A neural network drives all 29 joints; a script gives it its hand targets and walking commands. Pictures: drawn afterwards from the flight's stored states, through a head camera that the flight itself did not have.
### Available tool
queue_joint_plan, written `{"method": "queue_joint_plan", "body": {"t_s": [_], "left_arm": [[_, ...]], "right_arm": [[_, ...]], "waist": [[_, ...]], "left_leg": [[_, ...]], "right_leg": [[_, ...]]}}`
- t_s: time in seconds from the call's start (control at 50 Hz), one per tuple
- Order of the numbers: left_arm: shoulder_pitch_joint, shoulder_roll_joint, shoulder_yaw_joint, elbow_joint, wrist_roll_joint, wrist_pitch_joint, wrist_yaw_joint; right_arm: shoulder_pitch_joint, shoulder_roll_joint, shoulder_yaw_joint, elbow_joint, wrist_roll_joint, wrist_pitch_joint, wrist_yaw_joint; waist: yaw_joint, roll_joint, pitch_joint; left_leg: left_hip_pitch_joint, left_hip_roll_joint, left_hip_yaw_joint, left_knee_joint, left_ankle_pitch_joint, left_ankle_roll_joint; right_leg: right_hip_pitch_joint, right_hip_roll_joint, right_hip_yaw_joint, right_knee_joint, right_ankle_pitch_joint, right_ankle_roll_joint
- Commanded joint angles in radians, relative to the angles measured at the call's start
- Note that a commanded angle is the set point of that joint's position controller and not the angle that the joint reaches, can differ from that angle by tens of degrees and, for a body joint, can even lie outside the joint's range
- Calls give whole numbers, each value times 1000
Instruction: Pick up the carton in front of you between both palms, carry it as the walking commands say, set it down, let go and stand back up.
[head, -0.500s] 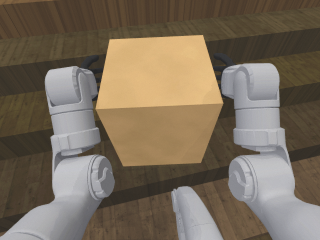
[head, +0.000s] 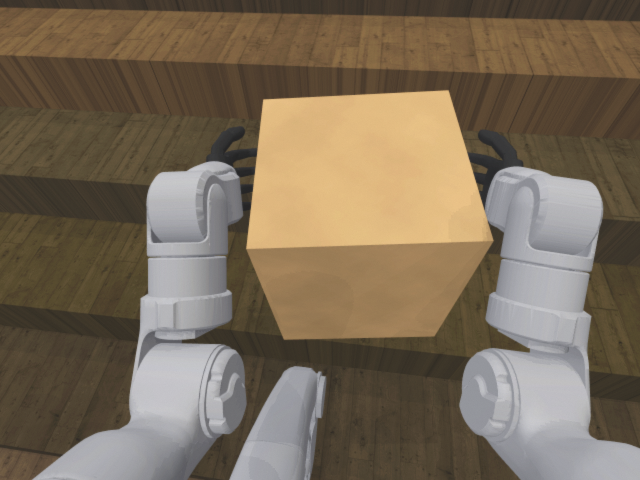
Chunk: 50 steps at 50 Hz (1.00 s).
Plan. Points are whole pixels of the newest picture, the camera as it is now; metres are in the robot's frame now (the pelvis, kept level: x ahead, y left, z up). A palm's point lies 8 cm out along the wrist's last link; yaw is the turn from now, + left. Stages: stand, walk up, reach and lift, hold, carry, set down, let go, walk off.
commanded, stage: carry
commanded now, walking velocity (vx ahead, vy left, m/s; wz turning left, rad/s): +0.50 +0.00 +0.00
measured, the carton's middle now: (356, 229) +0.39 +0.04 +0.08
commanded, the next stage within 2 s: none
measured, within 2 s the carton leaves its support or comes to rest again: neither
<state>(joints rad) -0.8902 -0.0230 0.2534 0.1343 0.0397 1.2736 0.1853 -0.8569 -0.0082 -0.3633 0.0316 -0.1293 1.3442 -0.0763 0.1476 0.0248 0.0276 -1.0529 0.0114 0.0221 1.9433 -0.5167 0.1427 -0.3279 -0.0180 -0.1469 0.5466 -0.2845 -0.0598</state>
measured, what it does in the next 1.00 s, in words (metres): climbs: left foot 0.17 m higher, then right foot 0.18 m higher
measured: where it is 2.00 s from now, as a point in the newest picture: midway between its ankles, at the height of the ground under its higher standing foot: (379, 44)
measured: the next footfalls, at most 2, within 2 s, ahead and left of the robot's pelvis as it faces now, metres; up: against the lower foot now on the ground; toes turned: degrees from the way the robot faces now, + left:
left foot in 0.16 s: +0.32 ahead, +0.16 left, +0.17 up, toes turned +5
right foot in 0.70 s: +0.63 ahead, -0.10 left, +0.35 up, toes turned -7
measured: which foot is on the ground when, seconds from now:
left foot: up 0.00-0.14, down 0.16-0.72, up 0.74-1.00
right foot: down 0.00-0.20, up 0.22-0.68, down 0.70-1.00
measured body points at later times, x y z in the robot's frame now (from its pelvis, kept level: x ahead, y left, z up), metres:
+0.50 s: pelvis +0.28 +0.06 +0.18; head +0.31 +0.07 +0.62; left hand +0.70 +0.17 +0.36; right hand +0.65 -0.13 +0.37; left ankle +0.28 +0.15 -0.56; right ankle +0.32 -0.04 -0.32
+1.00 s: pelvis +0.56 -0.01 +0.34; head +0.59 +0.00 +0.79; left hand +0.94 +0.18 +0.51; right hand +0.97 -0.13 +0.50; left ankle +0.59 +0.09 -0.19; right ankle +0.59 -0.10 -0.38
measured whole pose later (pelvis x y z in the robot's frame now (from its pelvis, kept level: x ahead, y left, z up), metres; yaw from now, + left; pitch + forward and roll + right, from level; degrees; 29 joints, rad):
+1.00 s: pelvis +0.56 -0.01 +0.34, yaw +1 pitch +3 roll -1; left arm -0.93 0.01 0.22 0.19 0.03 1.34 0.19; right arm -0.88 -0.03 -0.35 0.09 -0.12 1.39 -0.09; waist 0.12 0.03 0.01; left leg -0.94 0.02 0.03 1.73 -0.30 0.13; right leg -0.39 -0.01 -0.16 0.63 -0.29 -0.07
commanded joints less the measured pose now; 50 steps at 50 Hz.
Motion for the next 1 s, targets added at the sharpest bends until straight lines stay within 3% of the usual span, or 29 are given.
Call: {"method": "queue_joint_plan", "body": {"t_s": [0.0, 0.04, 0.08, 0.12, 0.14, 0.16, 0.18, 0.2, 0.22, 0.24, 0.28, 0.32, 0.4, 0.46, 0.5, 0.56, 0.6, 0.62, 0.64, 0.66, 0.68, 0.7, 0.72, 0.74, 0.78, 0.84, 0.92, 0.94, 0.98], "left_arm": [[-764, -1098, -595, -112, -477, 40, -319], [-781, -1055, -580, -110, -477, 53, -331], [-807, -1026, -548, -95, -470, 69, -336], [-750, -1003, -507, -49, -445, 92, -334], [-728, -991, -490, -35, -424, 98, -334], [-720, -991, -471, -22, -398, 100, -334], [-740, -999, -452, -20, -374, 101, -331], [-667, -976, -434, 16, -341, 94, -322], [-605, -942, -398, 38, -291, 79, -314], [-605, -923, -368, 31, -251, 68, -300], [-686, -936, -383, -54, -230, 60, -282], [-743, -912, -411, -101, -231, 54, -261], [-681, -898, -470, -104, -244, 63, -238], [-657, -905, -497, -26, -267, 99, -238], [-685, -919, -504, 19, -282, 114, -241], [-748, -895, -482, 38, -310, 129, -230], [-781, -912, -485, 64, -343, 143, -223], [-804, -947, -487, 71, -367, 144, -221], [-819, -980, -491, 79, -389, 143, -222], [-812, -1016, -493, 78, -418, 139, -226], [-845, -1049, -496, 57, -446, 133, -234], [-893, -1087, -502, 43, -466, 122, -248], [-906, -1122, -506, 45, -500, 108, -266], [-905, -1147, -528, 41, -532, 83, -282], [-1017, -1215, -545, -71, -586, 44, -307], [-1042, -1241, -562, -154, -599, 26, -317], [-901, -1190, -554, -131, -542, 47, -307], [-872, -1176, -553, -123, -517, 53, -302], [-805, -1111, -530, -90, -477, 69, -297]], "right_arm": [[-677, 964, 643, 41, 341, -21, 131], [-697, 943, 651, 48, 349, -13, 122], [-744, 943, 653, 46, 375, 0, 111], [-734, 987, 672, 62, 412, 11, 103], [-726, 1024, 683, 71, 438, 12, 106], [-742, 1055, 688, 58, 461, 8, 112], [-788, 1087, 707, 43, 487, 0, 121], [-775, 1130, 719, 45, 533, -7, 137], [-799, 1146, 749, 16, 579, -27, 152], [-878, 1185, 755, -23, 617, -34, 169], [-1013, 1241, 769, -133, 674, -58, 196], [-1044, 1259, 782, -154, 699, -55, 212], [-917, 1177, 729, -94, 647, -27, 206], [-791, 1060, 649, 13, 563, 10, 197], [-782, 1025, 628, 58, 534, 30, 198], [-847, 980, 579, 63, 526, 47, 211], [-892, 946, 533, 89, 518, 62, 209], [-863, 934, 515, 109, 501, 71, 206], [-838, 941, 497, 135, 485, 79, 203], [-830, 935, 485, 151, 463, 80, 201], [-831, 941, 463, 168, 439, 75, 198], [-813, 950, 443, 187, 410, 68, 195], [-778, 955, 431, 205, 369, 52, 191], [-720, 936, 392, 232, 337, 41, 188], [-772, 955, 390, 178, 317, 23, 177], [-853, 975, 449, 68, 347, 10, 159], [-774, 986, 544, 36, 367, 3, 143], [-756, 995, 563, 43, 377, 4, 142], [-762, 993, 597, 43, 399, 18, 141]], "waist": [[29, -81, -432], [-32, -51, -316], [-126, -181, -274], [-197, -338, -471], [-270, -387, -600], [-354, -362, -675], [-399, -201, -758], [-354, -36, -705], [-275, 238, -845], [-267, 76, -892], [-224, 30, -671], [-196, 18, -550], [-225, -32, -504], [-305, 135, -493], [-317, 57, -419], [-227, 25, -247], [-161, 163, -217], [-117, 249, -322], [-89, 294, -430], [-2, 342, -552], [81, 330, -637], [83, 169, -716], [12, -63, -704], [-34, -330, -855], [-44, -98, -763], [-82, -69, -571], [-67, 4, -530], [-65, -41, -544], [-10, -178, -521]], "left_leg": [[-691, 70, -78, 356, -184, 16], [-514, 113, 45, 80, -54, -19], [184, 99, 165, -490, 54, -26], [561, -33, 300, -603, 269, 10], [652, -84, 326, -666, 286, 20], [729, -129, 326, -906, 278, 3], [925, -138, 172, -1139, 379, 22], [1108, 52, -263, -1394, 750, 98], [1220, 301, -774, -1493, 1220, 277], [1249, 275, -708, -1393, 1008, 265], [1102, 223, -581, -1386, 457, 145], [1026, 206, -445, -1438, 187, 84], [1118, 252, -335, -1505, 486, 117], [1379, 361, -411, -1591, 586, 201], [1527, 397, -411, -1601, 445, 166], [1173, 248, -175, -1764, 93, 32], [755, 157, 40, -2025, 438, 51], [673, 137, 191, -1950, 984, 62], [771, 146, 193, -1799, 1543, 63], [880, 171, 204, -1588, 1886, 41], [964, 174, 204, -1332, 1966, 18], [968, 123, 134, -1033, 1666, -26], [688, 4, 43, -683, 762, -99], [491, -148, -140, -162, 397, -116], [325, -89, -215, 47, 383, -66], [184, 1, -183, -35, 356, -18], [52, 42, -62, -285, 223, -17], [112, 28, -7, -325, 289, -8], [-216, 18, 23, 90, 73, 8]], "right_leg": [[829, -399, 519, -199, 167, -233], [537, -279, 345, -322, -86, -132], [20, -138, 75, -598, 242, -133], [57, -145, -54, -373, 1345, -160], [184, -174, -77, -157, 1703, -139], [299, -167, -97, 92, 1756, -110], [268, -105, -34, 416, 1600, -36], [-35, 16, 64, 739, 624, 43], [-262, 179, 247, 1286, 114, 94], [-328, 139, 394, 1456, 128, 35], [-515, 57, 331, 1399, 109, -28], [-571, 10, 280, 1332, 132, -53], [-687, -30, 143, 1104, 68, -64], [-1091, -20, 120, 1558, -208, -88], [-1403, -61, 188, 1753, -350, -94], [-1207, -101, 57, 1405, -209, -59], [-607, -82, -40, 935, -147, -55], [-328, -24, -123, 870, 6, -81], [-204, 40, -158, 812, 58, -103], [-82, 87, -178, 746, 73, -108], [33, 127, -178, 528, 57, -86], [178, 122, -23, 271, 91, -83], [324, -102, 488, -28, 278, -169], [414, -305, 990, -164, 471, -347], [346, -250, 835, -31, 211, -325], [257, -229, 636, -57, -133, -192], [374, -247, 459, -86, 82, -199], [325, -236, 377, -99, 237, -197], [542, -339, 512, -176, 349, -279]]}}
